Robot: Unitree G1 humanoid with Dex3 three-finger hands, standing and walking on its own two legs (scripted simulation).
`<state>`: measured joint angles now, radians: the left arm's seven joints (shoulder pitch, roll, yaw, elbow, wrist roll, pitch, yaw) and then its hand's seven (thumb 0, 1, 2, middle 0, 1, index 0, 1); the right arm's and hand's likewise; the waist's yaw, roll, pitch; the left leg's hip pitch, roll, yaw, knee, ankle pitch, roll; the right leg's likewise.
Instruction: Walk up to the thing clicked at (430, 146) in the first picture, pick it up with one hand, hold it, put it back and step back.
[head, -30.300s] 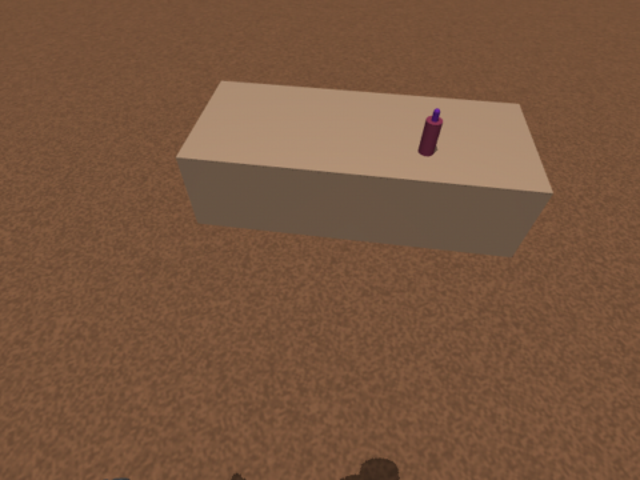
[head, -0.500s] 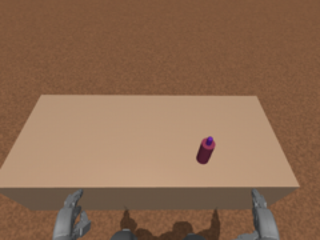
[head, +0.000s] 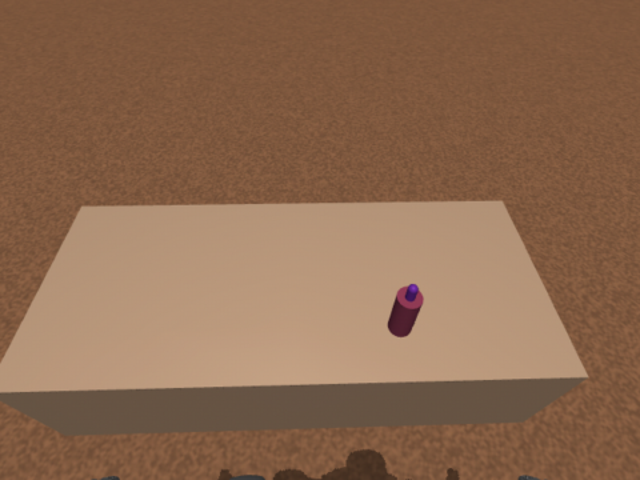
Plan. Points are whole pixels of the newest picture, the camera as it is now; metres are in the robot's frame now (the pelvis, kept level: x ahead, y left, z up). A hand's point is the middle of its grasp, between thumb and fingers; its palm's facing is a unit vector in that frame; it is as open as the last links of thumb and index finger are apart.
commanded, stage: stand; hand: right
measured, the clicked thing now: (406, 307) +0.51 -0.19 -0.30
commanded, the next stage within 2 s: step back in 1.98 s
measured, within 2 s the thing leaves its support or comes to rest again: neither
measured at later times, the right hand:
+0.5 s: hand out of the picture +0.03 -0.24 -0.13, palm faces +0.00 +0.94 -0.34, open 7.4 cm
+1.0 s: hand out of the picture +0.06 -0.24 -0.13, palm faces +0.00 +0.94 -0.35, open 7.4 cm
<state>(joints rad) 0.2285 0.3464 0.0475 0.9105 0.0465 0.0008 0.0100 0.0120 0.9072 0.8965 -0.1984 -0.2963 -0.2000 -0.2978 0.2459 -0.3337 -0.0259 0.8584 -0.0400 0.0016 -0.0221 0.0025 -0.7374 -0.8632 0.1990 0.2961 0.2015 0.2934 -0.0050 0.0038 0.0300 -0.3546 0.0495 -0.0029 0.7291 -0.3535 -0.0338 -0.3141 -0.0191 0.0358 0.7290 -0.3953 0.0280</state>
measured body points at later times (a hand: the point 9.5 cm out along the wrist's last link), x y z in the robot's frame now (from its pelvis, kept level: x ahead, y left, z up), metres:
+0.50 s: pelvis -0.01 +0.00 +0.03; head -0.01 +0.01 +0.48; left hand +0.05 +0.29 -0.11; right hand +0.03 -0.29 -0.11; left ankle +0.02 +0.14 -0.71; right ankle +0.00 -0.14 -0.71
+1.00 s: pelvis +0.00 +0.01 +0.03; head +0.00 +0.02 +0.48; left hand +0.07 +0.30 -0.11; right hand +0.06 -0.29 -0.10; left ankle +0.02 +0.14 -0.71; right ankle +0.00 -0.14 -0.71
